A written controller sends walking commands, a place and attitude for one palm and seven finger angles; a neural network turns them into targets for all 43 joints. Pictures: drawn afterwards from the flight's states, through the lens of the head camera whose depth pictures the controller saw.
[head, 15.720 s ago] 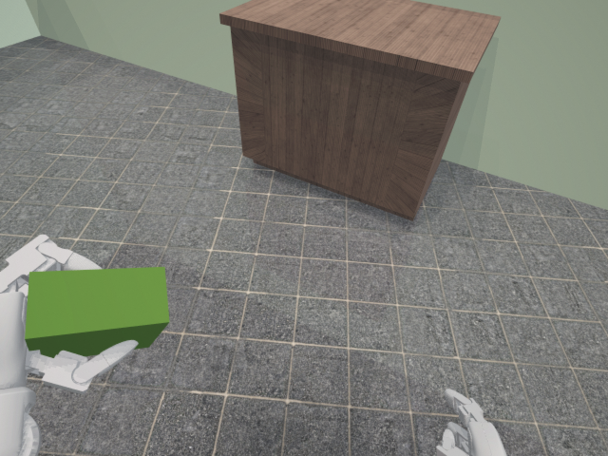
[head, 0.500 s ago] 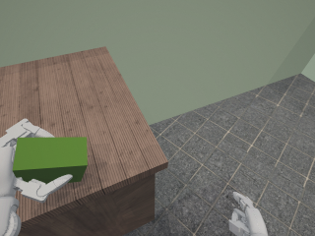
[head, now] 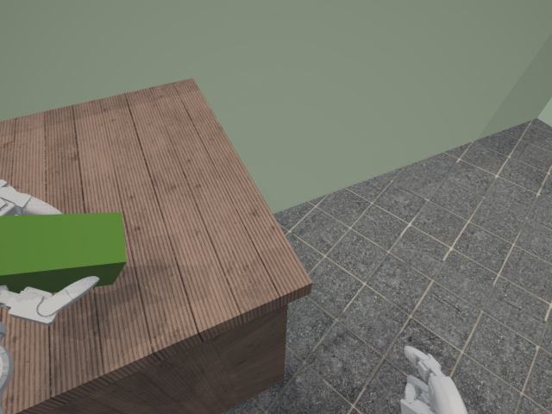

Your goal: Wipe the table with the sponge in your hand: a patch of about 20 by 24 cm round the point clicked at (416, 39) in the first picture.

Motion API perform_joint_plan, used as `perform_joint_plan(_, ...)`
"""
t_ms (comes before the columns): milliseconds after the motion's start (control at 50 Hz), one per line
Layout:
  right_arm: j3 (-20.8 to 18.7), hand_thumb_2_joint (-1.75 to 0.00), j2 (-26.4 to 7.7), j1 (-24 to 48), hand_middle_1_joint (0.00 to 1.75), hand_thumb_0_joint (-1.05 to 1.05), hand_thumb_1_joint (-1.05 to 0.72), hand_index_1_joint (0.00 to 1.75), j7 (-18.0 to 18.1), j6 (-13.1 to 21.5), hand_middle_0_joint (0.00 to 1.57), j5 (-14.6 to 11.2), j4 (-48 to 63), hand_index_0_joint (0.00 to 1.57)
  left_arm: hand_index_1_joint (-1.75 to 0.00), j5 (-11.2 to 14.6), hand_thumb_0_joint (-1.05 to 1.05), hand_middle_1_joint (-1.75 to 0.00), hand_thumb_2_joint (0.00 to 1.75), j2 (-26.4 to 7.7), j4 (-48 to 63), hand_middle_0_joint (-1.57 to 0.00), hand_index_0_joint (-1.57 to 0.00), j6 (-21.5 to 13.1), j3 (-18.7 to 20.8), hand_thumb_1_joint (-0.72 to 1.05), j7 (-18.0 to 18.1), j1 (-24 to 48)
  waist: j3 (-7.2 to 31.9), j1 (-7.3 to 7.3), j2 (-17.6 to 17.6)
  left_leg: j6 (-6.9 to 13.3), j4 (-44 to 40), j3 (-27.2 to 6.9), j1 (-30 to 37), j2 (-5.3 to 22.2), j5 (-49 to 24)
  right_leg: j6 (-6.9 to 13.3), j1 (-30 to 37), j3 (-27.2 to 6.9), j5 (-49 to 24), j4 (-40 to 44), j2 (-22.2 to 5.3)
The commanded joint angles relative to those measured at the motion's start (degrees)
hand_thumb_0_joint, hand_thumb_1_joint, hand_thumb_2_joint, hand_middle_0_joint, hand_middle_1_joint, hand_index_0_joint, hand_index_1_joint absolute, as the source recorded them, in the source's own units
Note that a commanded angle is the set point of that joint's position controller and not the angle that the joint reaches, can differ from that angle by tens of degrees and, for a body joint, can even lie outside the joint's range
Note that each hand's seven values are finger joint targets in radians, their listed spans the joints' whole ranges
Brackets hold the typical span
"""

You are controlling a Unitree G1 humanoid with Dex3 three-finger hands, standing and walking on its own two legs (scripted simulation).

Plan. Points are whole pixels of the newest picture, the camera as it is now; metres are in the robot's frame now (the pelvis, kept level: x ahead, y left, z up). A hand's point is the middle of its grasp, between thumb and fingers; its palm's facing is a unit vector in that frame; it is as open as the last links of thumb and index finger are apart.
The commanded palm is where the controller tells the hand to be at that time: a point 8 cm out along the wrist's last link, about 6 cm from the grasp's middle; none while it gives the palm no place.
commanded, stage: come to a stop and stand still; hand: left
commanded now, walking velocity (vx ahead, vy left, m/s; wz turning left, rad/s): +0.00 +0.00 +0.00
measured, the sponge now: (80, 254) +0.25 +0.24 +0.16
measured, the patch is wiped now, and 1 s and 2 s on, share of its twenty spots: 0.00 0.00 0.00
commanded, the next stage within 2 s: look again from close up in 0.88 s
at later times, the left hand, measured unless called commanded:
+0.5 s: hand (8, 267) +0.23 +0.32 +0.15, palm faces +0.36 -0.83 -0.42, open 9.9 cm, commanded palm +0.17 +0.35 +0.18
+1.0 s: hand out of the picture +0.20 +0.32 +0.15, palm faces +0.37 -0.84 -0.41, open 9.9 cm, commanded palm +0.14 +0.35 +0.18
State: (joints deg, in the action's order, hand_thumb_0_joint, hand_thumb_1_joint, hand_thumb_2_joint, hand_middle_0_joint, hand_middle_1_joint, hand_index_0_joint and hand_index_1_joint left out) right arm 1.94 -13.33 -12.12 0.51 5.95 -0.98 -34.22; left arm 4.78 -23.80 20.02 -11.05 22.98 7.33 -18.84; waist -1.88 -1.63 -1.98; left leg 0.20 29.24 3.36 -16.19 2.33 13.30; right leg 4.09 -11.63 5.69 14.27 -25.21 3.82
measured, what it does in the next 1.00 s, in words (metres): shifts its weight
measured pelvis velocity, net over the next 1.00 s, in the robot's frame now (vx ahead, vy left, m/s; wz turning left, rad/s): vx -0.01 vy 0.07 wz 0.01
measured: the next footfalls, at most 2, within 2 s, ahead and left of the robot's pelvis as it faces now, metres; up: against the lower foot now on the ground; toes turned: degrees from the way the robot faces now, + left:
none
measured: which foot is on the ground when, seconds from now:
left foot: down 0.00-1.00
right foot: down 0.00-1.00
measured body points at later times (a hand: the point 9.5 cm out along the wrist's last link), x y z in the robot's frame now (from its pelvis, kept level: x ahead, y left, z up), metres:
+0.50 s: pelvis +0.01 +0.07 +0.00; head +0.05 +0.09 +0.45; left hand +0.20 +0.36 +0.17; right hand +0.22 -0.14 -0.07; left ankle +0.02 +0.12 -0.74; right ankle -0.01 -0.07 -0.74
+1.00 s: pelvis -0.01 +0.07 +0.00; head +0.01 +0.08 +0.45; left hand +0.17 +0.36 +0.17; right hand +0.17 -0.16 -0.07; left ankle +0.02 +0.12 -0.74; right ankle -0.01 -0.07 -0.74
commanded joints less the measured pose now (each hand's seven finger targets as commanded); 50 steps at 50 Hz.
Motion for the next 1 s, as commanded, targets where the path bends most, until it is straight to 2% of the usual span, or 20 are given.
perform_joint_plan(0,-3.3,-0.90,-7.2,7.8,0.30,0.00,-0.90,0.30,0.6,3.7,0.20,0.2,9.6,0.20,-1.60,-0.8,0.00,-1.60,1.30,-6.7,15.1,-1.20,-1.20,-2.4,1.3,0.10,-0.3,-2.5,7.1,-0.58,5.6,1.7,-3.4,-4.2,6.7,2.2,-5.9,-5.8,-1.5,-8.7,-7.2,6.9,-9.2)
perform_joint_plan(40,-3.2,-0.90,-6.9,9.0,0.30,0.00,-0.90,0.30,1.6,3.7,0.20,0.7,9.5,0.20,-1.60,-1.3,0.00,-1.60,1.30,-9.7,17.4,-1.20,-1.20,-2.7,4.8,0.10,0.1,0.6,6.5,-0.10,4.1,1.8,-4.6,-5.0,6.9,2.2,-6.2,-4.4,-1.0,-8.8,-7.5,6.6,-8.6)
perform_joint_plan(60,-3.1,-0.90,-7.4,9.3,0.30,0.00,-0.90,0.30,2.1,3.4,0.20,1.0,9.1,0.20,-1.60,-1.7,0.00,-1.60,1.30,-14.1,19.5,-1.20,-1.20,-3.0,7.9,0.10,0.6,3.4,7.3,0.06,1.4,1.7,-5.3,-5.8,7.3,2.3,-6.6,-3.6,-0.2,-9.0,-7.9,5.7,-8.3)
perform_joint_plan(80,-3.0,-0.90,-6.7,9.0,0.30,0.00,-0.90,0.30,2.2,3.4,0.20,1.0,9.4,0.20,-1.60,-1.4,0.00,-1.60,1.30,-11.0,20.5,-1.20,-1.20,-3.1,6.3,0.10,0.6,4.0,7.7,0.34,-0.8,1.9,-6.1,-6.4,6.7,2.5,-7.8,-3.0,1.8,-8.1,-9.0,4.6,-8.1)
perform_joint_plan(160,-3.1,-0.90,-6.7,8.4,0.30,0.00,-0.90,0.30,2.3,4.0,0.20,0.8,9.7,0.20,-1.60,-1.5,0.00,-1.60,1.30,-13.2,24.3,-1.20,-1.20,-2.5,7.8,0.10,1.5,3.2,10.9,-0.19,-9.5,1.9,-5.7,-8.0,7.8,3.3,-18.9,-2.7,6.1,-6.8,-14.7,1.6,-7.4)
perform_joint_plan(180,-3.2,-0.90,-6.4,8.1,0.30,0.00,-0.90,0.30,2.0,4.1,0.20,0.9,10.2,0.20,-1.60,-1.3,0.00,-1.60,1.30,-11.1,26.2,-1.20,-1.20,-2.6,6.5,0.10,1.3,2.6,12.0,-0.12,-9.7,1.9,-4.8,-7.5,9.1,3.4,-22.3,-2.6,6.5,-6.2,-16.2,1.5,-7.3)
perform_joint_plan(260,-3.6,-0.90,-6.4,7.2,0.30,0.00,-0.90,0.30,1.2,4.3,0.20,0.8,9.7,0.20,-1.60,-1.6,0.00,-1.60,1.30,-7.2,23.4,-1.20,-1.20,-2.4,4.9,0.10,1.0,-5.5,13.9,0.00,-5.8,1.2,-3.7,-7.7,12.8,3.8,-30.6,-2.7,5.7,-5.0,-18.6,0.7,-6.7)
perform_joint_plan(380,-4.0,-0.90,-6.8,6.6,0.30,0.00,-0.90,0.30,0.9,2.0,0.20,1.2,10.0,0.20,-1.60,-2.2,0.00,-1.60,1.30,-3.6,17.2,-1.20,-1.20,-1.4,2.5,0.10,-0.3,-7.8,8.8,0.64,-0.5,-0.6,-7.7,-8.8,10.7,5.9,-25.1,-3.4,1.0,-4.1,-9.7,2.2,-6.1)
perform_joint_plan(460,-3.7,-0.90,-6.6,8.4,0.30,0.00,-0.90,0.30,1.6,1.4,0.20,1.1,10.6,0.20,-1.60,-2.8,0.00,-1.60,1.30,-7.2,18.6,-1.20,-1.20,-1.4,4.8,0.10,0.0,-2.0,7.8,0.45,-2.4,-1.9,-10.7,-9.6,10.1,5.9,-17.8,-3.3,1.0,-4.7,-6.4,1.9,-6.0)
perform_joint_plan(480,-3.5,-0.90,-6.4,8.0,0.30,0.00,-0.90,0.30,1.6,1.3,0.20,1.5,10.9,0.20,-1.60,-2.6,0.00,-1.60,1.30,-5.1,19.8,-1.20,-1.20,-1.7,2.7,0.10,-0.3,-0.7,7.6,0.59,-2.4,-1.8,-11.3,-9.8,9.6,6.0,-15.6,-3.2,1.1,-4.4,-5.7,2.3,-6.0)
perform_joint_plan(500,-3.6,-0.90,-6.5,8.0,0.30,0.00,-0.90,0.30,1.7,1.5,0.20,1.4,11.3,0.20,-1.60,-2.6,0.00,-1.60,1.30,-6.9,21.7,-1.20,-1.20,-1.8,3.5,0.10,-0.2,0.4,7.9,0.55,-3.7,-1.9,-11.4,-10.0,9.8,6.0,-14.9,-3.1,1.7,-4.7,-5.8,2.4,-6.3)
perform_joint_plan(560,-3.4,-0.90,-6.2,8.8,0.30,0.00,-0.90,0.30,1.7,2.3,0.20,1.4,11.3,0.20,-1.60,-3.0,0.00,-1.60,1.30,-8.6,25.8,-1.20,-1.20,-1.8,4.3,0.10,0.4,1.0,10.5,-0.11,-5.8,-2.4,-10.9,-9.7,11.5,5.6,-16.8,-2.9,3.1,-4.6,-6.7,1.6,-6.1)
perform_joint_plan(580,-3.2,-0.90,-6.1,8.4,0.30,0.00,-0.90,0.30,1.5,2.4,0.20,1.9,11.6,0.20,-1.60,-2.7,0.00,-1.60,1.30,-6.4,26.7,-1.20,-1.20,-2.0,2.4,0.10,0.2,0.5,10.5,-0.12,-5.6,-2.5,-11.1,-9.8,11.1,5.7,-17.1,-2.8,3.2,-4.3,-6.2,1.8,-6.0)
perform_joint_plan(620,-3.3,-0.90,-6.3,8.1,0.30,0.00,-0.90,0.30,1.3,3.1,0.20,1.8,11.5,0.20,-1.60,-2.6,0.00,-1.60,1.30,-7.5,27.6,-1.20,-1.20,-2.2,3.0,0.10,0.3,-0.7,11.0,-0.06,-6.7,-2.8,-10.6,-10.1,12.0,6.0,-18.8,-2.7,3.2,-4.4,-5.7,1.8,-6.4)
perform_joint_plan(760,-3.7,-0.90,-6.4,8.0,0.30,0.00,-0.90,0.30,1.5,2.4,0.20,1.1,10.3,0.20,-1.60,-2.3,0.00,-1.60,1.30,-7.1,19.9,-1.20,-1.20,-2.2,5.2,0.10,0.6,-6.8,8.7,0.30,-3.1,-3.1,-12.1,-10.1,8.3,5.2,-10.1,-2.6,4.2,-5.0,-5.9,4.1,-7.0)
perform_joint_plan(780,-3.5,-0.90,-6.6,7.3,0.30,0.00,-0.90,0.30,1.4,2.0,0.20,1.5,10.5,0.20,-1.60,-1.8,0.00,-1.60,1.30,-5.1,18.8,-1.20,-1.20,-2.3,3.5,0.10,0.2,-6.9,7.4,0.47,-1.0,-2.6,-13.0,-10.5,6.3,5.3,-6.6,-2.7,4.3,-4.8,-5.1,4.9,-7.0)
perform_joint_plan(840,-3.9,-0.90,-6.6,7.2,0.30,0.00,-0.90,0.30,1.7,1.9,0.20,0.9,10.7,0.20,-1.60,-1.8,0.00,-1.60,1.30,-5.7,18.4,-1.20,-1.20,-2.3,3.5,0.10,-0.1,-5.8,7.2,0.83,-0.3,-1.4,-12.9,-10.0,5.6,4.9,-2.9,-2.7,4.9,-5.6,-5.3,5.5,-7.7)
perform_joint_plan(880,-3.8,-0.90,-6.7,7.4,0.30,0.00,-0.90,0.30,1.8,1.9,0.20,0.9,10.5,0.20,-1.60,-2.1,0.00,-1.60,1.30,-4.5,18.5,-1.20,-1.20,-2.4,2.0,0.10,-0.1,-4.7,6.2,0.75,-0.7,-0.9,-14.0,-10.4,5.0,4.9,0.6,-2.8,4.1,-5.7,-3.8,6.0,-7.3)
perform_joint_plan(960,-3.8,-0.90,-6.6,8.2,0.30,0.00,-0.90,0.30,2.3,2.7,0.20,0.5,10.6,0.20,-1.60,-2.9,0.00,-1.60,1.30,-6.8,21.9,-1.20,-1.20,-2.5,2.5,0.10,0.5,-1.4,5.9,0.51,-4.1,-0.5,-15.4,-11.5,4.5,5.0,4.6,-2.9,4.4,-6.1,-2.3,5.3,-7.1)
perform_joint_plan(980,-3.6,-0.90,-6.4,7.7,0.30,0.00,-0.90,0.30,2.3,2.8,0.20,0.9,10.8,0.20,-1.60,-2.6,0.00,-1.60,1.30,-5.7,21.9,-1.20,-1.20,-2.6,1.4,0.10,0.3,-1.2,5.9,0.54,-2.7,0.1,-15.4,-11.2,3.9,5.1,5.7,-2.9,4.7,-6.2,-2.6,5.7,-7.1)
